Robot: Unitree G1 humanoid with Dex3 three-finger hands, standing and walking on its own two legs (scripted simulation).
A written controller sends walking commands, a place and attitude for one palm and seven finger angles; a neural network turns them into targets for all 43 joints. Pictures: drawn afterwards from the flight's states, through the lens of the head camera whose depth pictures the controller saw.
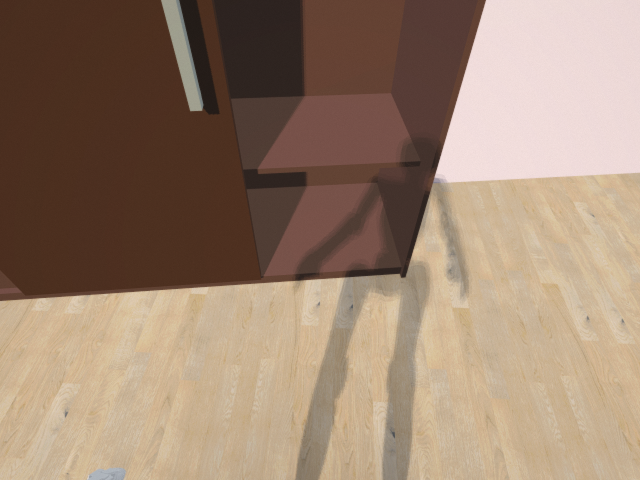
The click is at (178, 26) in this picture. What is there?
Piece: wardrobe's sliding door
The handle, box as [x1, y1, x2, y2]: [161, 0, 202, 110]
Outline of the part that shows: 161,0 190,110 201,110 202,101 200,91 198,87 179,1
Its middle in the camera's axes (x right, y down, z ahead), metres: -0.29 -0.40 +0.79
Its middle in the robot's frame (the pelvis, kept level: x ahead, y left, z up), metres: +0.87 +0.33 +0.16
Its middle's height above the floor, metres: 0.93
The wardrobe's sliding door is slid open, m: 0.55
